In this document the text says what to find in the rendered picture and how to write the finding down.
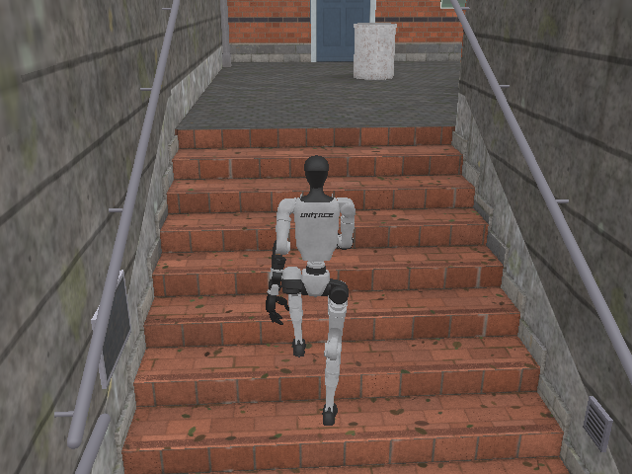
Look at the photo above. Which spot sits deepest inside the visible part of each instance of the stairs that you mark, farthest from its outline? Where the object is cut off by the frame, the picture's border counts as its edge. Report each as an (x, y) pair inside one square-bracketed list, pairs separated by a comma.
[(433, 377)]

